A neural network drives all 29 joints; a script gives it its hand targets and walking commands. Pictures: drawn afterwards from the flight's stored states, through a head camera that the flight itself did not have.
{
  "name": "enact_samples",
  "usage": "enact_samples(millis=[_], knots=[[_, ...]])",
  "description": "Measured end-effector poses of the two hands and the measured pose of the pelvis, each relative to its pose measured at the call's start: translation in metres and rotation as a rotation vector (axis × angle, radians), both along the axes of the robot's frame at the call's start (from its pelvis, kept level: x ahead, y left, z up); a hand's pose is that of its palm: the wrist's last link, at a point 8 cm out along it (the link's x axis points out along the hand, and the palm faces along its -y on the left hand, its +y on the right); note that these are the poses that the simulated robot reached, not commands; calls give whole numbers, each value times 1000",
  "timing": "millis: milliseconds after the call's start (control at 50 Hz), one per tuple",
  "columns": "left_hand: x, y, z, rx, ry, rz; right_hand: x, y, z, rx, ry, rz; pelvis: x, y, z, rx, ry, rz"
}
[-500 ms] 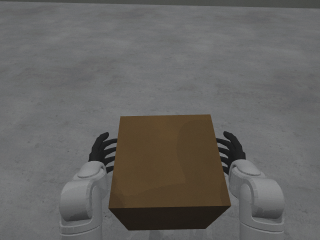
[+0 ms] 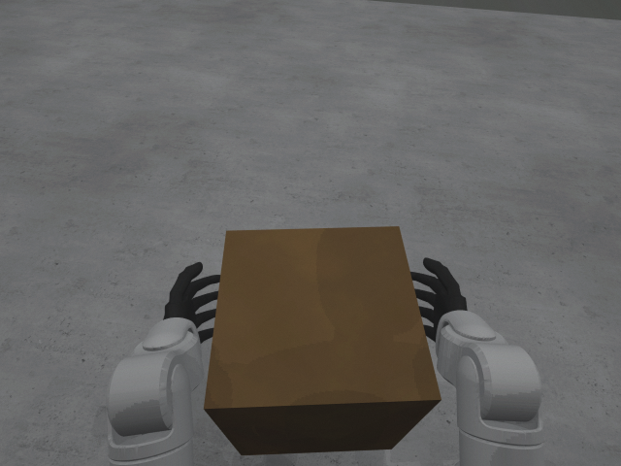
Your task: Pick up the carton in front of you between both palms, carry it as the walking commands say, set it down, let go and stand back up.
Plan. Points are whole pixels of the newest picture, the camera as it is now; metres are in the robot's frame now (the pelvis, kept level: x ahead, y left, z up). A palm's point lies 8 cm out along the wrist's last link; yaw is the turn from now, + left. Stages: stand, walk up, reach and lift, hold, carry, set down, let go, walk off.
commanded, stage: carry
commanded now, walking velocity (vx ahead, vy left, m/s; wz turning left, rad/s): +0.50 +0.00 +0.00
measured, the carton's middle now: (315, 348) +0.26 +0.00 +0.01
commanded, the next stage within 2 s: none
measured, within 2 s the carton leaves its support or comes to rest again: neither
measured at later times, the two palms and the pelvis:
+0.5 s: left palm (233, 155) +0.56 +0.13 +0.10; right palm (405, 150) +0.59 -0.16 +0.10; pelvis +0.33 -0.04 +0.01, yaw +4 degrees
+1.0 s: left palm (233, 64) +0.92 +0.17 +0.10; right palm (363, 66) +0.90 -0.13 +0.11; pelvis +0.66 +0.03 +0.02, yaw -1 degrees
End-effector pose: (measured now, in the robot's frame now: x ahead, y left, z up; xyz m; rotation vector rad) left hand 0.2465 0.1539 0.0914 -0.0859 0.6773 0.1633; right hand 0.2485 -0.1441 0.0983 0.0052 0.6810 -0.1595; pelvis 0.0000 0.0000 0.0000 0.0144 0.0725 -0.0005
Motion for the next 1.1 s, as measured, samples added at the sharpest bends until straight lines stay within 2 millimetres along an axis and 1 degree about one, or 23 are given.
enact_samples(millis=[40, 100, 180, 240, 300, 340, 380, 400, 460, 500, 540, 620, 700, 760, 820, 840, 900, 940, 1020, 1100], knots=[[25, -1, 0, 2, 35, -24, 18, -1, -1, 3, 35, -24, 21, 5, 8, -12, 9, -9], [62, -3, 6, 5, 39, -51, 48, -2, 5, 6, 40, -51, 56, 9, 19, -29, 17, -12], [114, -4, 19, 8, -7, -57, 97, -4, 18, 8, -6, -58, 107, 8, 25, -41, 23, -4], [152, -6, 26, 12, -42, -40, 141, -6, 24, 14, -41, -41, 150, 3, 23, -36, 17, 1], [193, -10, 27, 22, -69, -18, 188, -10, 22, 24, -69, -18, 196, -6, 16, -26, 4, 10], [223, -15, 24, 32, -84, -3, 223, -15, 17, 33, -83, -3, 229, -14, 6, -22, -9, 23], [254, -20, 18, 44, -92, 13, 259, -20, 8, 46, -92, 14, 262, -23, -6, -28, -23, 40], [267, -22, 14, 52, -75, 20, 276, -22, 2, 54, -75, 21, 275, -26, -7, -36, -22, 44], [299, -22, 6, 47, 5, 48, 316, -22, -5, 51, 5, 47, 307, -33, 2, -27, -12, 59], [318, -21, 7, 41, 31, 65, 340, -20, -3, 46, 31, 65, 330, -35, 10, -17, -5, 66], [340, -19, 14, 42, 27, 78, 365, -18, 3, 45, 27, 78, 354, -36, 17, -7, 1, 65], [392, -16, 28, 49, -10, 79, 416, -15, 15, 49, -11, 80, 406, -32, 25, 7, 11, 59], [449, -10, 32, 48, -42, 56, 467, -9, 19, 49, -42, 58, 463, -20, 22, 3, 8, 54], [496, 0, 28, 40, -60, 40, 509, 0, 17, 41, -60, 42, 509, -7, 13, -6, 0, 47], [548, 13, 15, 21, -82, 24, 556, 13, 11, 22, -82, 27, 557, 8, -3, -1, -19, 24], [564, 16, 10, 11, -73, 19, 570, 16, 8, 12, -74, 22, 571, 12, -6, 10, -18, 17], [606, 20, 1, 5, 0, -8, 604, 20, -1, 9, 0, -6, 604, 22, 2, -2, -4, -3], [631, 19, 1, 6, 34, -30, 622, 19, -1, 10, 34, -28, 626, 25, 10, -15, 4, -9], [683, 16, 12, 3, 20, -54, 667, 16, 11, 8, 21, -53, 674, 27, 23, -36, 17, -7], [734, 13, 23, 6, -28, -43, 722, 13, 23, 11, -28, -42, 728, 22, 25, -41, 19, 1]])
